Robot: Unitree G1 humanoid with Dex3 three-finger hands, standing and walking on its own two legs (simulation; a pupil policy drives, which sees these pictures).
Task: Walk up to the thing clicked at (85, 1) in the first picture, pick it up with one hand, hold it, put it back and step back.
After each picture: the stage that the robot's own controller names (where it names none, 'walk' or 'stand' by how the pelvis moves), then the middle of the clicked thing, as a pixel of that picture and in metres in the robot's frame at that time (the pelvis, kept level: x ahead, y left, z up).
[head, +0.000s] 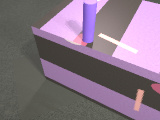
stand; (88, 22) +0.78 -0.02 -0.02
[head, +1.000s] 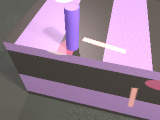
walk; (72, 29) +0.68 +0.05 -0.01
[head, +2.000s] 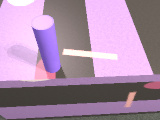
rise first; (48, 48) +0.47 +0.15 +0.02
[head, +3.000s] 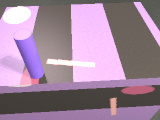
stand; (30, 56) +0.51 +0.25 -0.01
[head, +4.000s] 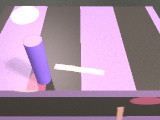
stand; (39, 62) +0.47 +0.21 -0.02
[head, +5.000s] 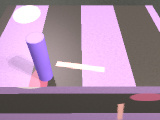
stand; (41, 59) +0.49 +0.21 -0.02
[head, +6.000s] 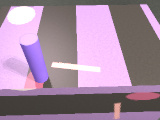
stand; (35, 60) +0.49 +0.23 -0.02
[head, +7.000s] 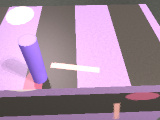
stand; (34, 61) +0.48 +0.23 -0.02
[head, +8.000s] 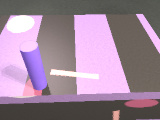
rise first; (35, 67) +0.47 +0.24 -0.02
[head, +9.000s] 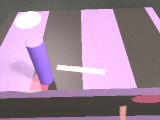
go down; (41, 63) +0.48 +0.22 -0.02
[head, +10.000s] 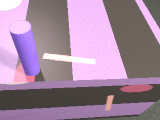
go down; (27, 51) +0.49 +0.21 +0.00
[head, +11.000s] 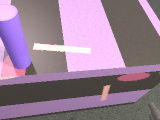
go down; (14, 42) +0.49 +0.21 +0.04
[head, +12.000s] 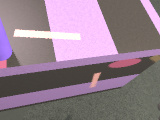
close in; out of the picture +0.48 +0.23 +0.07
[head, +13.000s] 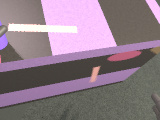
close; out of the picture +0.54 +0.23 +0.09
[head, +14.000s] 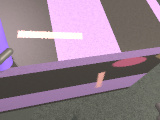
lift; out of the picture +0.47 +0.23 +0.08
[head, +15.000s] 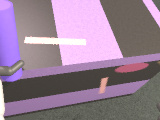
lift; (5, 45) +0.44 +0.21 +0.07
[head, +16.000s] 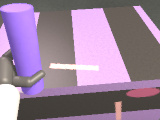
lift; (26, 54) +0.34 +0.17 +0.20
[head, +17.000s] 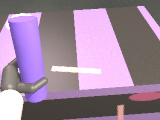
hold; (30, 62) +0.34 +0.17 +0.16
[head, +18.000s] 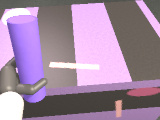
crouch; (29, 62) +0.34 +0.17 +0.15
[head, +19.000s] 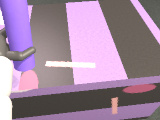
crouch; (18, 32) +0.44 +0.19 +0.18
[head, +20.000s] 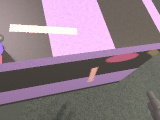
lower; out of the picture +0.51 +0.23 +0.07
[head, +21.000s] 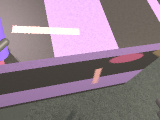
lower; out of the picture +0.50 +0.23 +0.08
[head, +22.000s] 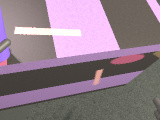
lower; out of the picture +0.50 +0.22 +0.08
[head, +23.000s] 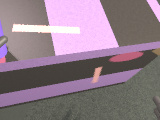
lower; out of the picture +0.51 +0.23 +0.08
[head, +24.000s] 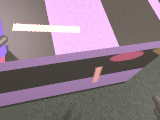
loosen; out of the picture +0.51 +0.23 +0.08
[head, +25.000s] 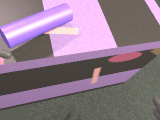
withdraw; (39, 23) +0.55 +0.09 +0.01
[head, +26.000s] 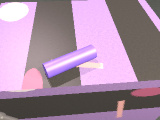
sink last; (70, 60) +0.53 +0.07 -0.06
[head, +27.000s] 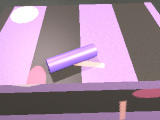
stand; (72, 57) +0.57 +0.09 -0.06
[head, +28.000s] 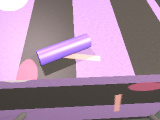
stand; (64, 48) +0.57 +0.10 -0.05
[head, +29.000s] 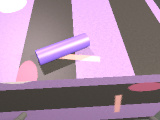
stand; (63, 48) +0.57 +0.11 -0.04
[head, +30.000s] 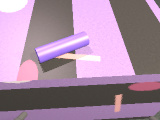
stand; (62, 46) +0.58 +0.11 -0.04
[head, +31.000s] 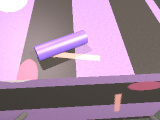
stand; (61, 44) +0.60 +0.12 -0.04
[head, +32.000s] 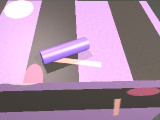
stand; (65, 50) +0.61 +0.11 -0.09
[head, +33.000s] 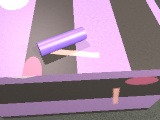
walk; (62, 40) +0.63 +0.12 -0.10
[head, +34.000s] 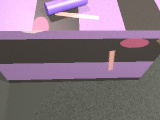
walk; (66, 3) +0.88 +0.12 -0.10
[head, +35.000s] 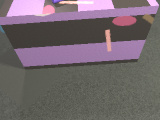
stand; out of the picture +1.19 +0.19 -0.09
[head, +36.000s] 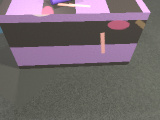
stand; out of the picture +1.24 +0.16 -0.11
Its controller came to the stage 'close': yes
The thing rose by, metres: 0.23
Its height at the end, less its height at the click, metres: -0.09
